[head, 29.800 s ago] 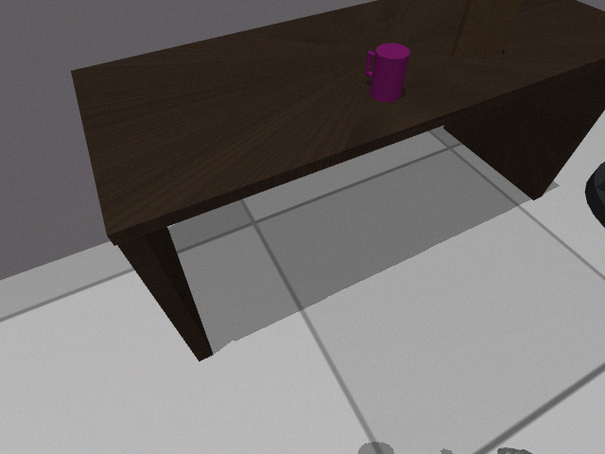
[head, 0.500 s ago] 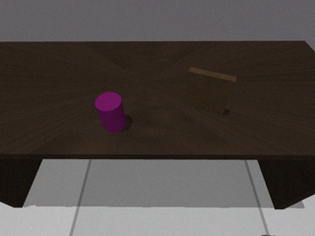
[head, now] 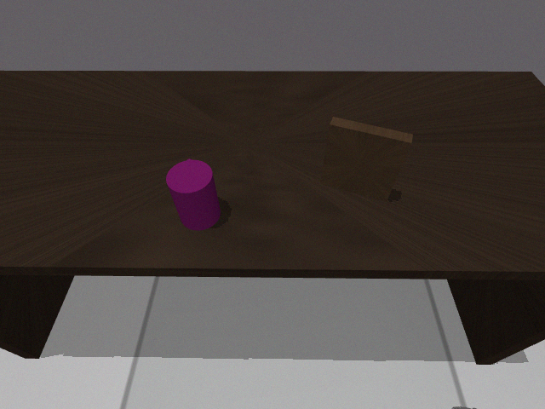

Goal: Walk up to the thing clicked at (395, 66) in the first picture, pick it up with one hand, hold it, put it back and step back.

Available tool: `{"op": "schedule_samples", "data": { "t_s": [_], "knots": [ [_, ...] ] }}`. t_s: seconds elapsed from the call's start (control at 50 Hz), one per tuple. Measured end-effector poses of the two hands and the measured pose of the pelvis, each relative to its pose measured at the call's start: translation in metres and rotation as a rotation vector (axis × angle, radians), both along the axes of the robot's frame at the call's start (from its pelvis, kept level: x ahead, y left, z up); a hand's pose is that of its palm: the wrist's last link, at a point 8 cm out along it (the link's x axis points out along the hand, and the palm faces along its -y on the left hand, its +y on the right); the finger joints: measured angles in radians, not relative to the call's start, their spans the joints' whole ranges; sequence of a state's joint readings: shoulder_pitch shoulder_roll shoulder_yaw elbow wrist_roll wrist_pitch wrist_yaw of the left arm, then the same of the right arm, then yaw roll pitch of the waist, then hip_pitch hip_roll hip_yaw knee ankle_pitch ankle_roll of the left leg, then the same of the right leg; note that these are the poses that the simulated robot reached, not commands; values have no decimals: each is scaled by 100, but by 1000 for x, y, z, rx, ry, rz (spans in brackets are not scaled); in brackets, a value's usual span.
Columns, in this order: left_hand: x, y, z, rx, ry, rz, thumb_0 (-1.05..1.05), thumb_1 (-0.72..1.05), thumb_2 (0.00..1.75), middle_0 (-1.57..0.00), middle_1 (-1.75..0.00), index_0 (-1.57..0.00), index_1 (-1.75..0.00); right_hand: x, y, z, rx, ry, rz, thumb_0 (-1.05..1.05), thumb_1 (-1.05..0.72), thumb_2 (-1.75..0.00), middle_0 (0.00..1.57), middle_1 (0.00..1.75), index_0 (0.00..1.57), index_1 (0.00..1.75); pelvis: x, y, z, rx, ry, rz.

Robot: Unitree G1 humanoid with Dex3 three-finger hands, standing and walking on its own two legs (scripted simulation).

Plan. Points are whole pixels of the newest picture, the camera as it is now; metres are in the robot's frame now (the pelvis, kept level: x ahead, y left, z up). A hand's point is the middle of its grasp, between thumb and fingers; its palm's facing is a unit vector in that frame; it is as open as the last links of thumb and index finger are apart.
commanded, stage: stand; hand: left
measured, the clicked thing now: (194, 189) +0.47 +0.17 +0.01
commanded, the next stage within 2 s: step back in 0.66 s
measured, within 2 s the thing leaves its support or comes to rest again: neither
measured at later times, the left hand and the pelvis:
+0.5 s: hand out of the picture +0.06 +0.25 -0.16, palm faces -0.02 -0.94 -0.33, open 7.4 cm; pelvis +0.00 +0.00 +0.00, yaw +0 degrees
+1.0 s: hand out of the picture +0.01 +0.25 -0.16, palm faces +0.00 -0.90 -0.43, open 7.4 cm; pelvis -0.06 -0.03 -0.02, yaw +1 degrees
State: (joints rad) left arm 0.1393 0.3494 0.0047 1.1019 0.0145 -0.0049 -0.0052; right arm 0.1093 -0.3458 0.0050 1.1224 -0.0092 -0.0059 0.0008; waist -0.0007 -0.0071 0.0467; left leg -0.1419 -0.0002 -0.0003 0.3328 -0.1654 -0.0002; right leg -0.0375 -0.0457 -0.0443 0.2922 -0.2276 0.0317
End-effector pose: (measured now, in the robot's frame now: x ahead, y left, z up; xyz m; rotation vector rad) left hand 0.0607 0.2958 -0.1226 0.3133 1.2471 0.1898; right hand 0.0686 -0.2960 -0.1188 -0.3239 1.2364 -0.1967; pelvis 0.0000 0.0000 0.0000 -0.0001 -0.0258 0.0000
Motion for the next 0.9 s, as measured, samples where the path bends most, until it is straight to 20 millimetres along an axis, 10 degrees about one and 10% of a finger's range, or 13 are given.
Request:
{"op": "schedule_samples", "data": {
  "t_s": [0.66,0.9],
  "knots": [
    [-6,-1,0,-2,4,7,1,90,90,-20,-30,-20,-30,-3,-1,0,-1,1,4,1,-91,-90,21,30,20,30,-2,-1,0,0,-4,3],
    [-26,3,-2,88,-21,29,1,90,90,-20,-30,-20,-30,-8,-38,-18,-15,-28,-3,1,-90,-90,21,30,21,30,-46,-24,-21,12,8,10]
  ]
}}
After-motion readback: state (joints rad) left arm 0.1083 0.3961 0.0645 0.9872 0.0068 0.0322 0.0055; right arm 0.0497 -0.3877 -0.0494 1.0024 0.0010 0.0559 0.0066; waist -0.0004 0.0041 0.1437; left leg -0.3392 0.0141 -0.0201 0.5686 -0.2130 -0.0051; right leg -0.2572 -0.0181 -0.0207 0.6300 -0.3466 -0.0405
